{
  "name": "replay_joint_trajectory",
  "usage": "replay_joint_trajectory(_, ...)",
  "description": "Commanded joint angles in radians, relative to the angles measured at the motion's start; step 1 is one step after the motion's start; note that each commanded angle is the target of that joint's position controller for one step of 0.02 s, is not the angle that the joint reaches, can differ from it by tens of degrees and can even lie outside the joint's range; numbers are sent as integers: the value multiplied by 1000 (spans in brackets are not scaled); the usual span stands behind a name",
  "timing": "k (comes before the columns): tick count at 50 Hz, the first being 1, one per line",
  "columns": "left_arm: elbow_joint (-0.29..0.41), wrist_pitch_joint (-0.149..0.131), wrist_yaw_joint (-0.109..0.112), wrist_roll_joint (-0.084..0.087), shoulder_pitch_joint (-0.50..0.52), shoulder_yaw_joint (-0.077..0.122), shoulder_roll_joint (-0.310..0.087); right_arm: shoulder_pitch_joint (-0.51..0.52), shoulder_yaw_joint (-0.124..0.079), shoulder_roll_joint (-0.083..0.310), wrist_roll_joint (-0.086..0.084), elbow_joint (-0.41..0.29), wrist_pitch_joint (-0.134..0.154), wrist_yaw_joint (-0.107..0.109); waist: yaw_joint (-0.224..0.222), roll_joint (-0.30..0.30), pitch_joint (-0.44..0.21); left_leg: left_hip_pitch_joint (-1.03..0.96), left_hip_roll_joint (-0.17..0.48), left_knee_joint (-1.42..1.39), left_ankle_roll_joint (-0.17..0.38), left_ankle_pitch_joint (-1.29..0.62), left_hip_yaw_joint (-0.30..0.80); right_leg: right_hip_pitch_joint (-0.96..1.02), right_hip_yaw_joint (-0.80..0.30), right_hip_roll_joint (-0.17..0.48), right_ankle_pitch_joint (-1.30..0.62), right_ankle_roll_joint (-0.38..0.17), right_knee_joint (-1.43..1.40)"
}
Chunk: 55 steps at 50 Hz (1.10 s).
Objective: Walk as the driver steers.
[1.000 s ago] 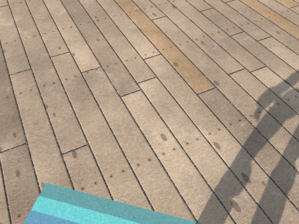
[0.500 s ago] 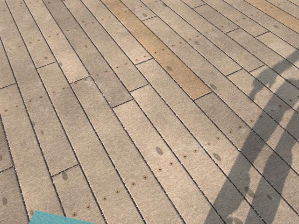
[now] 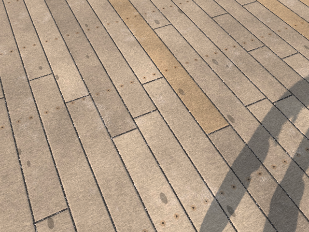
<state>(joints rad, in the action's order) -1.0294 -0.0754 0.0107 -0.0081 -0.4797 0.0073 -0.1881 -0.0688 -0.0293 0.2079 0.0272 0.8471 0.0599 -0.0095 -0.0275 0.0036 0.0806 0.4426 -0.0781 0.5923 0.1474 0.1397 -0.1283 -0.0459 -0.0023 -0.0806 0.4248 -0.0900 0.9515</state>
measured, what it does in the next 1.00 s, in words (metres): walks ahead: right foot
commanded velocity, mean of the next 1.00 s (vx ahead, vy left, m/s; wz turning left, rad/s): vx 0.50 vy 0.00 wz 0.00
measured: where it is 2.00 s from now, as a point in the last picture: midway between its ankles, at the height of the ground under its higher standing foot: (164, 109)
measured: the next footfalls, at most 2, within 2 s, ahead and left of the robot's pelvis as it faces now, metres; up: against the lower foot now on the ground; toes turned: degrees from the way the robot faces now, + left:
right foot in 0.52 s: +0.45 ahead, -0.12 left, +0.00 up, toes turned -3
left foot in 1.08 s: +0.74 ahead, +0.06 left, +0.00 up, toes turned +5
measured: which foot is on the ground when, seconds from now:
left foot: down 0.00-0.54, up 0.56-1.00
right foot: up 0.00-0.50, down 0.52-1.00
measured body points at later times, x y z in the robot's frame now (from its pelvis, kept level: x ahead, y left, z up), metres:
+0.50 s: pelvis +0.27 -0.03 +0.01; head +0.31 -0.03 +0.46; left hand +0.49 +0.17 -0.09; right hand +0.16 -0.26 -0.13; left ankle +0.10 +0.05 -0.71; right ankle +0.41 -0.12 -0.71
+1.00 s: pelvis +0.53 -0.04 +0.02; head +0.56 -0.03 +0.47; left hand +0.43 +0.18 -0.12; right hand +0.73 -0.24 -0.09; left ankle +0.69 +0.07 -0.68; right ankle +0.41 -0.12 -0.71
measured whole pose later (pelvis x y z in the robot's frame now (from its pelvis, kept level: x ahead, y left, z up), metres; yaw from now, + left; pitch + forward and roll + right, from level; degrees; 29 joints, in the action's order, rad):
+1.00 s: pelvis +0.53 -0.04 +0.02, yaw +1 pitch +0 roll -2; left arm -1.08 -0.10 0.01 -0.02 -0.49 0.02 -0.17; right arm -0.01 -0.02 0.19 0.02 0.88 0.04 -0.03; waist -0.07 -0.03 0.05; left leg 0.57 0.06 0.62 0.06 0.05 -0.07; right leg 0.10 0.07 -0.08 0.30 -0.07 0.18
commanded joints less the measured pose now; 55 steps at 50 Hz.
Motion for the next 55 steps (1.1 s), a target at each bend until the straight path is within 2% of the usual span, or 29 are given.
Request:
replay_joint_trajectory(1, 103, -15, -9, -12, 35, 34, -147, -214, -49, 140, -27, 39, -4, -3, 82, -39, -110, -487, 421, -384, 218, 338, 673, -583, -67, 79, -85, -22, 452)
replay_joint_trajectory(2, 110, -16, -13, -15, 74, 35, -134, -190, -37, 92, -21, 50, 6, -6, 52, 19, -22, -351, 381, -427, 181, 247, 581, -547, -61, 112, -113, -23, 378)
replay_joint_trajectory(4, 103, 9, -24, -30, 61, 29, -87, -208, -19, 51, -13, 84, 28, 1, -5, 14, -8, -224, 305, -455, 120, 80, 432, -442, -63, 152, -136, -4, 276)
replay_joint_trajectory(5, 99, 18, -29, -31, 52, 25, -65, -235, -18, 55, -14, 101, 39, 2, -13, -2, -12, -206, 292, -462, 116, 10, 389, -423, -51, 156, -143, 5, 247)
replay_joint_trajectory(7, 115, 29, -35, -30, 97, 26, -61, -278, -21, 81, -18, 127, 52, 1, -17, -20, -2, -199, 269, -485, 110, -52, 319, -461, -25, 175, -189, 23, 183)
replay_joint_trajectory(11, 179, 37, -39, -24, 299, 28, -80, -356, -18, 95, -23, 154, 49, -1, 27, -30, 35, -270, 234, -513, 72, -136, 249, -604, 21, 202, -355, 55, -4)
replay_joint_trajectory(15, 217, 34, -43, -14, 441, 20, -64, -440, -10, 92, -22, 179, 47, 5, 75, -53, 27, -367, 219, -486, 28, -261, 205, -609, 58, 174, -462, 66, -191)
replay_joint_trajectory(20, 257, 26, -41, -13, 569, 17, -68, -512, -5, 98, -5, 210, 40, 21, 111, -69, 35, -549, 265, -413, 49, -413, 206, -632, 78, 133, -400, 45, -323)
replay_joint_trajectory(22, 267, 18, -40, -13, 571, 21, -77, -502, -9, 111, 1, 218, 38, 27, 93, -76, 36, -594, 291, -366, 52, -514, 205, -595, 80, 116, -327, 18, -367)
replay_joint_trajectory(23, 257, 13, -36, -13, 532, 24, -83, -478, -10, 117, 1, 217, 37, 30, 65, -81, 20, -589, 291, -318, 41, -632, 189, -520, 89, 93, -285, 0, -397)
replay_joint_trajectory(24, 232, 8, -29, -14, 452, 33, -96, -460, -12, 127, 0, 217, 37, 32, 28, -90, -19, -578, 287, -232, 28, -770, 177, -404, 101, 59, -250, -20, -422)
replay_joint_trajectory(25, 181, -1, -20, -16, 301, 45, -114, -442, -13, 134, -5, 217, 34, 29, -37, -75, -94, -547, 263, -74, 11, -824, 152, -226, 113, 29, -278, -46, -485)
replay_joint_trajectory(26, 125, -11, -9, -34, 120, 65, -161, -423, -9, 126, -14, 204, 37, 27, -108, -55, -193, -384, 230, 137, -7, -653, 130, 42, 36, 102, -292, -85, -493)
replay_joint_trajectory(27, 107, -14, 2, -61, -26, 93, -267, -461, 11, 46, -46, 161, 40, 18, -121, 114, -345, -66, 118, 503, -50, -187, 59, 347, -352, 397, -184, -179, -517)
replay_joint_trajectory(28, 99, 1, -13, -33, -9, 98, -266, -518, -6, 74, -46, 177, 39, 17, -89, 184, -409, 125, -5, 729, -53, 383, 126, 402, -686, 520, -225, -272, -641)
replay_joint_trajectory(29, 106, 6, -20, -7, 94, 86, -213, -432, -21, 120, -23, 162, 34, 20, -46, 70, -244, 199, 71, 756, -43, 294, 189, 268, -546, 462, -184, -235, -664)
replay_joint_trajectory(30, 117, -1, -25, -1, 176, 72, -155, -359, -18, 99, -17, 139, 39, 14, -23, 34, -131, 196, 104, 707, -45, 212, 184, 119, -419, 422, -234, -206, -705)
replay_joint_trajectory(31, 115, -8, -26, -6, 217, 61, -114, -329, -18, 77, -14, 134, 36, 11, 11, 15, -72, 158, 137, 645, -48, 167, 177, 14, -325, 369, -296, -164, -740)
replay_joint_trajectory(32, 99, -15, -22, -5, 214, 51, -83, -328, -19, 66, 2, 131, 22, 5, 39, 34, -47, 115, 156, 596, -59, 149, 175, -57, -257, 329, -358, -135, -759)
replay_joint_trajectory(33, 83, -20, -19, -6, 201, 44, -66, -348, -15, 41, 9, 140, 8, -3, 57, 45, -49, 76, 160, 572, -70, 137, 167, -93, -206, 304, -396, -120, -774)
replay_joint_trajectory(36, 42, -38, -16, 0, 123, 48, -99, -302, -18, 33, 12, 119, -12, -17, 71, 52, -37, 109, 168, 517, -92, 85, 134, -109, -135, 278, -501, -123, -802)
replay_joint_trajectory(39, 24, -36, -16, -1, 67, 45, -106, -153, -18, 45, 8, 68, -19, -21, 46, 55, 4, 203, 187, 399, -112, -24, 107, -93, -97, 259, -517, -117, -834)
replay_joint_trajectory(42, 11, -35, -14, -2, 19, 39, -102, -24, -8, 36, -2, 26, -16, -22, 16, 57, 20, 200, 176, 221, -122, -112, 81, -66, -63, 243, -564, -104, -838)
replay_joint_trajectory(48, -29, -28, 1, -14, -75, 39, -119, 130, -4, 49, -6, -28, -8, -19, -25, 65, 41, 199, 140, 31, -88, -102, 61, 113, -60, 298, -649, -113, -795)
replay_joint_trajectory(51, -35, -23, 10, -21, -46, 45, -136, 85, -14, 64, -6, -25, 6, -13, 14, 65, 20, 87, 99, -39, -44, 7, 45, 161, -37, 314, -862, -94, -688)
replay_joint_trajectory(52, -35, -21, 11, -21, -31, 48, -144, -1, -22, 75, -5, 2, 13, -7, 50, 68, -25, -30, 66, -66, -26, 33, 30, 154, -23, 304, -988, -81, -587)
replay_joint_trajectory(53, -34, -17, 8, -17, -15, 47, -145, -161, -35, 91, 0, 58, 22, 2, 117, 40, -105, -222, 36, -130, -3, 0, 14, 110, 11, 266, -1019, -62, -408)
replay_joint_trajectory(54, -12, -20, 5, -8, -7, 39, -125, -342, -57, 152, 21, 106, 32, 14, 178, -8, -216, -490, 164, -134, 45, 41, 154, -75, 37, 225, -796, -42, -158)
replay_joint_trajectory(55, 14, -19, -6, 33, -103, 19, -28, -451, -85, 260, 40, 115, 30, 17, 156, -221, -357, -781, 472, -210, 177, 152, 634, -434, 112, 53, -203, 12, 250)
Keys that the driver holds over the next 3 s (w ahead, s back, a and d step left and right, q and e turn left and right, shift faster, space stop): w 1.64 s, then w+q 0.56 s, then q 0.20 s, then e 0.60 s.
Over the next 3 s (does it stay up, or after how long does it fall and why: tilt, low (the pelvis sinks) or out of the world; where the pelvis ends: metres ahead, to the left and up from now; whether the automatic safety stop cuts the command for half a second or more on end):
stays up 1.35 0.05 0.03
